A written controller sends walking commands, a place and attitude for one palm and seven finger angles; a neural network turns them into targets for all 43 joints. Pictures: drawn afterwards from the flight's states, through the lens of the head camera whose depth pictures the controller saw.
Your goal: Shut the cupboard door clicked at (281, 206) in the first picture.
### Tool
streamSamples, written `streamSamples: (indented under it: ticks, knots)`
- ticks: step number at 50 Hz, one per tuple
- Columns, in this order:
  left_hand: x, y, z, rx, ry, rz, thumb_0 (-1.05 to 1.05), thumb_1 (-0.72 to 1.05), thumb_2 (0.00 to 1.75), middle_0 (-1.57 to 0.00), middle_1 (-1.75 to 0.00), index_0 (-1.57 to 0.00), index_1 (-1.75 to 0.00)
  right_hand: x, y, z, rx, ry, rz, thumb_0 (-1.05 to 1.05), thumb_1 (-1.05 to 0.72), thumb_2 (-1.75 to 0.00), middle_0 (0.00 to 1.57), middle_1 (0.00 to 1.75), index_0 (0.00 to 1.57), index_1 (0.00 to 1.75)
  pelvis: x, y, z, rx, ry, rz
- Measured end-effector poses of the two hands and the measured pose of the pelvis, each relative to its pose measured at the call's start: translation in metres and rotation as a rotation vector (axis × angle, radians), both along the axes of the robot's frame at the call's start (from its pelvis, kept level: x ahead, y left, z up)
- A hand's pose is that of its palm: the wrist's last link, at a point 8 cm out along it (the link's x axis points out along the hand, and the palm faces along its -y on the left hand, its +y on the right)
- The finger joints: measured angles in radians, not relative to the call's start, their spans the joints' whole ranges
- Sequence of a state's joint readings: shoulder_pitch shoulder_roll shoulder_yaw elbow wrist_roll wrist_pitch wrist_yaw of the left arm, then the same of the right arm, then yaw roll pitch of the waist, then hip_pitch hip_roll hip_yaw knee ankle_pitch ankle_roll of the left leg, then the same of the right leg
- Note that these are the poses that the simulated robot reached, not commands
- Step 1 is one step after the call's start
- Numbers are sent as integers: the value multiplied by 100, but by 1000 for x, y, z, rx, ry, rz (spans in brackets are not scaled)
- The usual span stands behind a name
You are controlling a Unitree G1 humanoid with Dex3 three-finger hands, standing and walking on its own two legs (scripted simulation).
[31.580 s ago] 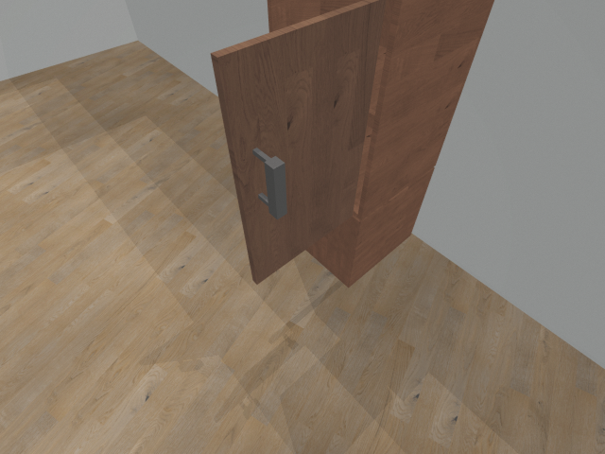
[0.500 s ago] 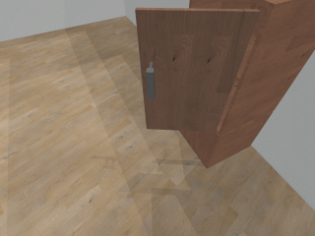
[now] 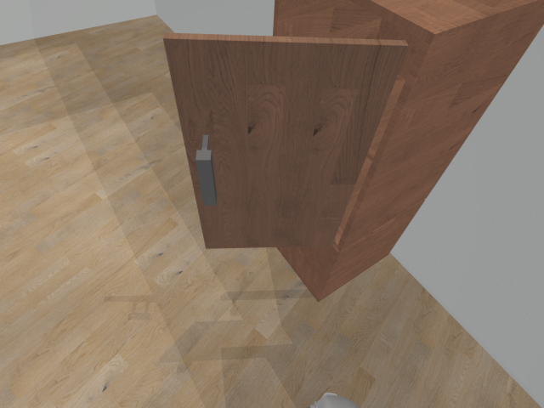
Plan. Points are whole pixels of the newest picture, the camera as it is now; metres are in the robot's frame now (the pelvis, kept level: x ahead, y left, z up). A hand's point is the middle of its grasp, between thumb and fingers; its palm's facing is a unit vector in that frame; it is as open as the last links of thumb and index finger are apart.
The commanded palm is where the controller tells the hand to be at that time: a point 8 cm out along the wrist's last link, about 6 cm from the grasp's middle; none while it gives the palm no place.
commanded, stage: come to a stop and stand still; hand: left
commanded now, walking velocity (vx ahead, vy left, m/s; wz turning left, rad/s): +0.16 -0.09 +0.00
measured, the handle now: (208, 170) +0.53 +0.14 +0.00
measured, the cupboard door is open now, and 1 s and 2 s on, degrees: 60 60 60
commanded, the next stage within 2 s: look again from close up in 1.88 s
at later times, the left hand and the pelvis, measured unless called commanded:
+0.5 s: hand out of the picture +0.12 +0.17 -0.20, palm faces +0.09 -0.97 -0.21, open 7.3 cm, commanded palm none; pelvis +0.06 -0.02 -0.02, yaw +2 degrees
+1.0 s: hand out of the picture +0.05 +0.13 -0.18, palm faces -0.01 -0.97 -0.23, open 7.4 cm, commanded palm none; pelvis +0.04 -0.05 -0.02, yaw +1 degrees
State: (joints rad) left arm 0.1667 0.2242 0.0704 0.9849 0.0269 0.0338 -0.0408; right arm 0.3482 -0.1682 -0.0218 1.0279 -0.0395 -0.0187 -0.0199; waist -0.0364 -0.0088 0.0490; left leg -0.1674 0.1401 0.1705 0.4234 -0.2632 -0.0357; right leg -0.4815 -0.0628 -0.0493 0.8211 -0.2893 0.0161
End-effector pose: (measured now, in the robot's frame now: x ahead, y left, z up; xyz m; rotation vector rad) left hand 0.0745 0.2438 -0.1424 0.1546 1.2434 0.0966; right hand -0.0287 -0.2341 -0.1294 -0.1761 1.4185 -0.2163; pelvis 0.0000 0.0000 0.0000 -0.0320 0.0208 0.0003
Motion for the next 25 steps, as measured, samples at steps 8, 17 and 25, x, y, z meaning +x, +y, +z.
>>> streamSamples:
  ticks: [8,17,25]
  knots:
    - [68,-45,-3,57,-87,-34,0,91,90,-20,-29,-20,-30,21,-45,-34,36,103,-56,0,-90,-90,21,30,20,30,45,-40,-21,16,-9,7]
    - [62,-59,-6,33,-37,45,0,92,90,-20,-30,-20,-30,127,-52,-18,9,-75,37,0,-91,-90,20,30,20,30,60,-40,-10,29,-16,26]
    - [35,-21,-25,36,26,112,0,91,90,-20,-30,-20,-30,184,-27,-3,-32,-224,142,0,-91,-90,20,30,20,30,59,-23,-17,11,-22,33]
